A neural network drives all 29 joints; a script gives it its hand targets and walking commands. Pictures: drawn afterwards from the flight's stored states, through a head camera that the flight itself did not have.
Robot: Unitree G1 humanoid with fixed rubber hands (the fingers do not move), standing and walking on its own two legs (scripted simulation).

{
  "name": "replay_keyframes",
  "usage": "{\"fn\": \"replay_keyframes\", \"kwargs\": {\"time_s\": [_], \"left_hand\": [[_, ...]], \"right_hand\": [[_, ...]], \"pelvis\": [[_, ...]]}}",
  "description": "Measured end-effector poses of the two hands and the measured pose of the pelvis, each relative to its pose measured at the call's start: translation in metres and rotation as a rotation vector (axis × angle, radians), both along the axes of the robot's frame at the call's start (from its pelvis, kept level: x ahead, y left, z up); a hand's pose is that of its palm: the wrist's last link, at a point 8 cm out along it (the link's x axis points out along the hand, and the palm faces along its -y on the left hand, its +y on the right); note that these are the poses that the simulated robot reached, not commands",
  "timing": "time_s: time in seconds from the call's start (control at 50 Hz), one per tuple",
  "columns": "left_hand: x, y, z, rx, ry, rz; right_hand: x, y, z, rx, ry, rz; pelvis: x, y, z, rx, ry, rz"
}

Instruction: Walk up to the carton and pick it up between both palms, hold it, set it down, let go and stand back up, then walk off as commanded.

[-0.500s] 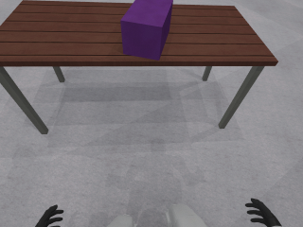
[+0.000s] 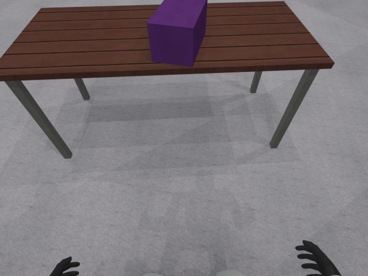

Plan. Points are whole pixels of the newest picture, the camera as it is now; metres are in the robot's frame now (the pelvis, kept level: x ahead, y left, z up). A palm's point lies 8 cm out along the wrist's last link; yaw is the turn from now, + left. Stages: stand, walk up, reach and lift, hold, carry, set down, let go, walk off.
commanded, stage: walk off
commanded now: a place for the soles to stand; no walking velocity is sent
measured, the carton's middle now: (180, 29) +1.07 +0.00 -0.01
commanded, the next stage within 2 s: stand in 0.34 s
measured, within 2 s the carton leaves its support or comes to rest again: neither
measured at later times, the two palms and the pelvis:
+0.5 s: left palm out of the picture +0.11 +0.31 -0.09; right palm (325, 271) +0.13 -0.28 -0.08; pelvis +0.01 +0.01 +0.00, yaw +0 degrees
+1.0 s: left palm out of the picture +0.09 +0.31 -0.10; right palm out of the picture +0.11 -0.29 -0.07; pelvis -0.01 +0.01 +0.00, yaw +0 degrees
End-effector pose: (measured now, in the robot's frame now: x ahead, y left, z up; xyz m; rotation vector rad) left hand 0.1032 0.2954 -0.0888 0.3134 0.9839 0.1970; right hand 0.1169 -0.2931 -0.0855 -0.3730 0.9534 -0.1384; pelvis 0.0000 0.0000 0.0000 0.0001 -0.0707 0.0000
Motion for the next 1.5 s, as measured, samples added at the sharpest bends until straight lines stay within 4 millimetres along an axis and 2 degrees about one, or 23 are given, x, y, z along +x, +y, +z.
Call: {"fn": "replay_keyframes", "kwargs": {"time_s": [0.3,0.58,1.14,1.5], "left_hand": [[0.001,0.010,-0.004,-0.012,0.004,0.012],[0.011,0.012,-0.005,-0.014,0.011,0.021],[-0.017,0.013,-0.010,-0.016,0.074,0.047],[-0.008,0.011,-0.008,-0.014,0.075,0.045]], "right_hand": [[0.008,0.008,0.009,-0.009,-0.029,0.002],[0.009,0.009,0.010,-0.003,-0.038,-0.006],[-0.007,0.006,0.012,0.001,-0.040,-0.015],[-0.006,0.004,0.010,0.003,-0.021,-0.021]], "pelvis": [[0.005,0.009,0.002,-0.012,0.001,0.000],[0.004,0.010,0.002,-0.013,-0.003,0.001],[-0.009,0.008,0.005,-0.012,-0.013,-0.001],[-0.005,0.005,0.007,-0.009,-0.004,-0.001]]}}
